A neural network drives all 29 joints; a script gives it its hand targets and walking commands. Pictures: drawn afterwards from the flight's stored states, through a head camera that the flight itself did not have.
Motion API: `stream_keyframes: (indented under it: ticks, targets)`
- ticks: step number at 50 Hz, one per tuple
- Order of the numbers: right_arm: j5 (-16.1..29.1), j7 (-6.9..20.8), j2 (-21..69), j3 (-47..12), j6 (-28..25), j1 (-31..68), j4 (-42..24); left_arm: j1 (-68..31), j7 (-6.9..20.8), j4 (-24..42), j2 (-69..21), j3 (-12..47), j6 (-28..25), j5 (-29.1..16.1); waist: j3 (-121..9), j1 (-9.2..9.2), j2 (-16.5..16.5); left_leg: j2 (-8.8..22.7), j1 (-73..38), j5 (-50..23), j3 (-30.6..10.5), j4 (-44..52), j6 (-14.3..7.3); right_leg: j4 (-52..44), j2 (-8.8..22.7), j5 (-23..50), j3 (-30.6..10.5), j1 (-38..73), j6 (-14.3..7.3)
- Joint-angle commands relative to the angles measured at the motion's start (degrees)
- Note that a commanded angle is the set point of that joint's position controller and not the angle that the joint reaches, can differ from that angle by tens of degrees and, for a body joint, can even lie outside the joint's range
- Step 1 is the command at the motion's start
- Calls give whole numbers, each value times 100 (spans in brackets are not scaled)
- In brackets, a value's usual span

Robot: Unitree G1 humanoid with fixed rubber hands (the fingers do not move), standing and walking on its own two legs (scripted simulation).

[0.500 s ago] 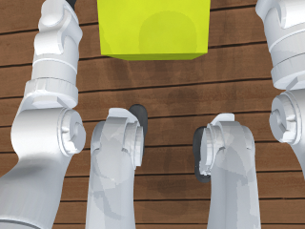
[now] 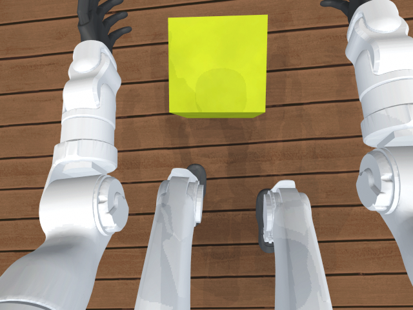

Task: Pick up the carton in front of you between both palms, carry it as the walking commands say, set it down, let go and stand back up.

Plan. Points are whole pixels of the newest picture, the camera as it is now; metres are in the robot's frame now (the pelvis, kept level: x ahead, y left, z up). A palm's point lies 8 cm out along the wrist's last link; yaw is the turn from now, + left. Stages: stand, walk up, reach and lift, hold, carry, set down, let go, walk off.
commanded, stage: set down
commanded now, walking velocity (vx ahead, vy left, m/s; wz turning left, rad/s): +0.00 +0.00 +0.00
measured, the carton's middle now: (218, 77) +0.52 +0.07 -0.39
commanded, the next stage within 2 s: let go in 0.32 s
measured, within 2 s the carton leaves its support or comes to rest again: neither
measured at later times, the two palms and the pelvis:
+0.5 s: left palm (32, 18) +0.48 +0.25 +0.03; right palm out of the picture +0.55 -0.15 +0.03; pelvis +0.03 +0.01 +0.13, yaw +0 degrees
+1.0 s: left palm out of the picture +0.32 +0.26 +0.15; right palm out of the picture +0.37 -0.19 +0.14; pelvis +0.09 +0.02 +0.23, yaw +1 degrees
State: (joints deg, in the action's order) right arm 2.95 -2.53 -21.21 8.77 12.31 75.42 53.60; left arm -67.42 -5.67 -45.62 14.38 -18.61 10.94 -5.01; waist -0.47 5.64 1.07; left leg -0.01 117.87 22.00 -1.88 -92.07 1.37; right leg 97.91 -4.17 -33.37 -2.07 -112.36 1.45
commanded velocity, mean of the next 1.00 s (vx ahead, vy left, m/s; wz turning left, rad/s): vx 0.00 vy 0.00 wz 0.00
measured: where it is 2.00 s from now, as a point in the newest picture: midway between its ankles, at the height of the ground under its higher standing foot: (230, 218)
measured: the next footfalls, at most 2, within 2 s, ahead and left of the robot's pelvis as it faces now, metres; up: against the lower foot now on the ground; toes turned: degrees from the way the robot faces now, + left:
none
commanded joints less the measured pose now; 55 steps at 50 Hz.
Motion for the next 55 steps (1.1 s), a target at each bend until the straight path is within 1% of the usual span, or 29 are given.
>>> stream_keyframes:
  ticks: [1, 6, 14, 17, 19, 23, 26, 28, 31, 33, 37, 43, 46, 49, 52, 55]
  targets:
    - [-64, 68, -691, 167, -72, 1504, -776, -1154, 32, 845, 654, -44, -38, 36, -6782, 102, 335, -339, -5477, -2271, 592, 662, 105, -1552, -243, 1694, 585, 2310, 52]
    - [-147, 200, -612, 294, -120, 1212, -706, -889, 80, 882, 500, -112, -44, 188, -6525, 90, 270, -340, -5861, -2434, 524, 1243, 101, -2148, -235, 1859, 538, 2511, 63]
    - [-340, 363, -482, 476, -255, 891, -600, -557, 180, 851, 328, -291, -141, 487, -6162, 104, 312, -310, -6424, -2644, 454, 2211, 70, -3131, -174, 2182, 438, 3179, 75]
    - [-477, 407, -368, 596, -307, 707, -496, -422, 250, 754, 213, -341, -185, 627, -5896, 62, 317, -290, -6538, -2595, 433, 2534, 67, -3467, -148, 2212, 404, 3371, 80]
    - [-613, 388, -258, 681, -329, 443, -512, -202, 318, 763, 175, -341, -220, 747, -5983, 24, 294, -289, -6774, -2688, 439, 2724, 55, -3685, -150, 2366, 396, 3636, 93]
    - [-917, 218, 72, 811, -346, -460, -865, 631, 518, 980, 205, -279, -287, 1032, -6346, -32, 235, -312, -7378, -3080, 462, 3081, -22, -4093, -168, 2875, 373, 4388, 140]
    - [-1050, 41, 377, 810, -355, -1371, -1438, 1472, 720, 1331, 283, -133, -306, 1229, -6374, -37, 155, -321, -7869, -3317, 460, 3395, -98, -4427, -172, 3170, 338, 4986, 173]
    - [-1038, -24, 504, 738, -395, -1918, -1857, 1950, 837, 1606, 325, 5, -329, 1268, -6160, -41, 78, -296, -8229, -3409, 410, 3624, -128, -4664, -160, 3186, 324, 5207, 177]
    - [-908, -34, 568, 585, -511, -2574, -2366, 2574, 956, 1892, 327, 250, -398, 1166, -5608, -78, -25, -221, -8755, -3358, 280, 3962, -124, -5022, -127, 2928, 314, 5341, 149]
    - [-805, 14, 561, 499, -607, -3007, -2541, 3027, 1010, 1964, 289, 420, -462, 1039, -5191, -118, -62, -170, -9064, -3274, 175, 4172, -107, -5237, -95, 2726, 299, 5391, 120]
    - [-689, 150, 579, 387, -806, -3969, -2505, 3953, 1061, 1942, 166, 691, -633, 804, -4493, -189, -113, -93, -9646, -3257, -2, 4542, -72, -5582, -48, 2485, 266, 5560, 64]
    - [-573, 309, 598, 259, -1104, -5478, -2315, 5364, 1014, 2005, 88, 988, -916, 632, -3687, -222, -259, -32, -10551, -3606, -151, 5019, -37, -6080, -1, 2387, 202, 6011, -13]
    - [-540, 353, 571, 184, -1231, -6120, -2383, 6019, 975, 2166, 96, 1100, -1034, 579, -3243, -236, -314, -35, -10871, -3597, -138, 5302, -16, -6373, 26, 2392, 174, 6507, -44]
    - [-510, 388, 542, 90, -1337, -6684, -2529, 6625, 946, 2381, 113, 1211, -1125, 526, -2761, -263, -308, -61, -11101, -3438, -85, 5620, 1, -6686, 55, 2430, 153, 7164, -69]
    - [-474, 420, 514, -23, -1418, -7233, -2698, 7193, 930, 2588, 142, 1321, -1181, 469, -2252, -292, -249, -105, -11323, -3266, -20, 5949, 17, -7009, 78, 2508, 136, 7867, -86]
    - [-444, 445, 510, -141, -1450, -7692, -2846, 7567, 935, 2702, 190, 1416, -1186, 428, -1700, -365, -109, -155, -11452, -3048, 54, 6247, 32, -7319, 108, 2616, 117, 8496, -81]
